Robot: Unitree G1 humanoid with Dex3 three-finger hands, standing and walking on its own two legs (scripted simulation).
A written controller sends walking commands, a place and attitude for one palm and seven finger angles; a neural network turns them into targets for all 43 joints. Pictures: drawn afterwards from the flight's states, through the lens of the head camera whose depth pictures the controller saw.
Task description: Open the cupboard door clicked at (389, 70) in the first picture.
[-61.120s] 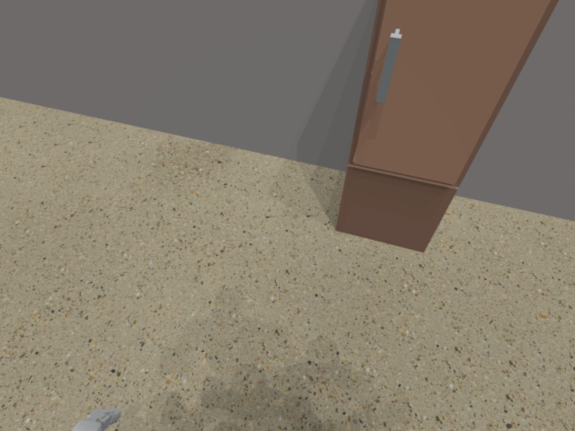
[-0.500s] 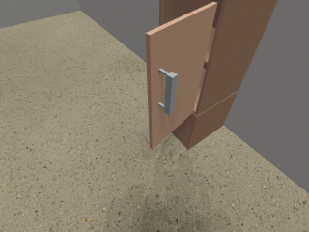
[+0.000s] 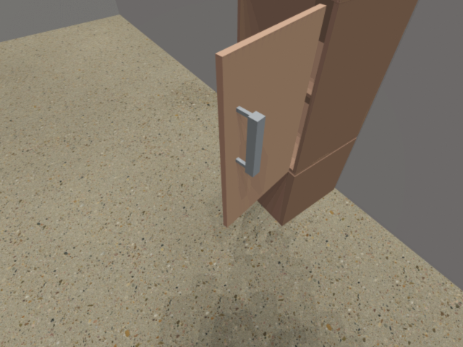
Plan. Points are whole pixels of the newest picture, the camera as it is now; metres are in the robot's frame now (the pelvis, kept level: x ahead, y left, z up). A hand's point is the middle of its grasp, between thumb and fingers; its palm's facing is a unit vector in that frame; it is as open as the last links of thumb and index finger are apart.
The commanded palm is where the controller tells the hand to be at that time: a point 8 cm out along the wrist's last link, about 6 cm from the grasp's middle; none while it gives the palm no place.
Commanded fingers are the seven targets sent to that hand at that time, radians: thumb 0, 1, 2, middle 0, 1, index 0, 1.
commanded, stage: look to check the result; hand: left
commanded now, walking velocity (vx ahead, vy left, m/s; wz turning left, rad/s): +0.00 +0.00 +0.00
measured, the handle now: (247, 142) +0.55 +0.00 +0.02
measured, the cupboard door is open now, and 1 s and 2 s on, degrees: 100 100 100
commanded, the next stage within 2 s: stand and wait in 0.10 s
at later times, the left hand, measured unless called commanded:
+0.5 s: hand out of the picture -0.01 +0.16 -0.17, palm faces +0.03 -0.98 -0.17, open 7.3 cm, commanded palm none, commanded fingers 0.00 0.90 0.90 -0.20 -0.30 -0.20 -0.30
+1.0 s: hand out of the picture +0.00 +0.15 -0.17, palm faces +0.02 -0.98 -0.17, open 7.3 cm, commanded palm none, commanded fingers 0.00 0.90 0.90 -0.20 -0.30 -0.20 -0.30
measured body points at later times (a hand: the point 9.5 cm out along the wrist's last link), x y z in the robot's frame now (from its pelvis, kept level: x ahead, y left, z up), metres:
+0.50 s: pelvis +0.01 +0.00 +0.00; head +0.02 -0.01 +0.45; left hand -0.01 +0.21 -0.16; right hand -0.01 -0.21 -0.17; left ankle -0.02 +0.10 -0.74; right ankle -0.01 -0.10 -0.74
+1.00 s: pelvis +0.01 -0.01 +0.00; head +0.03 -0.01 +0.45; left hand +0.00 +0.21 -0.16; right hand +0.00 -0.22 -0.17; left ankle -0.02 +0.10 -0.74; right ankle -0.01 -0.10 -0.74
